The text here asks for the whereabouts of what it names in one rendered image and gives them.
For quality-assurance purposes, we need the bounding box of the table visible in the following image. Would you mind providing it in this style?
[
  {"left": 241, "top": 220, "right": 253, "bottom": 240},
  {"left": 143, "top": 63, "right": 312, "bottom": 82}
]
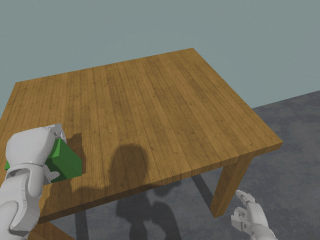
[{"left": 0, "top": 48, "right": 283, "bottom": 240}]

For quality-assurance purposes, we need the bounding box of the right robot forearm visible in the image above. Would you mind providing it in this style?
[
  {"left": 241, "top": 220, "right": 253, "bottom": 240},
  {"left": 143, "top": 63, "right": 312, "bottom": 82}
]
[{"left": 250, "top": 225, "right": 278, "bottom": 240}]

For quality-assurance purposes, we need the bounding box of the left robot forearm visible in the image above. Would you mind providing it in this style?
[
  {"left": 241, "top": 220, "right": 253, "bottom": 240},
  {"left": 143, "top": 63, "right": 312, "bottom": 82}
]
[{"left": 0, "top": 163, "right": 45, "bottom": 240}]

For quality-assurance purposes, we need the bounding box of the left robot hand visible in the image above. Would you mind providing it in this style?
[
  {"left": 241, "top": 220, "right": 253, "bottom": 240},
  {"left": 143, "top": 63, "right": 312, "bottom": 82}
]
[{"left": 5, "top": 123, "right": 67, "bottom": 185}]

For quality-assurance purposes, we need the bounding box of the right robot hand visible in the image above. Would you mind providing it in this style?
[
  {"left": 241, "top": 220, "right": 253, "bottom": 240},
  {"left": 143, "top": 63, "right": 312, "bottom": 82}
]
[{"left": 231, "top": 190, "right": 269, "bottom": 235}]

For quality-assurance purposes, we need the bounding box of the sponge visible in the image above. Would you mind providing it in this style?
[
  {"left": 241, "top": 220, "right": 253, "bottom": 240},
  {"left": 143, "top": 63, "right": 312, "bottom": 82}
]
[{"left": 4, "top": 138, "right": 82, "bottom": 184}]

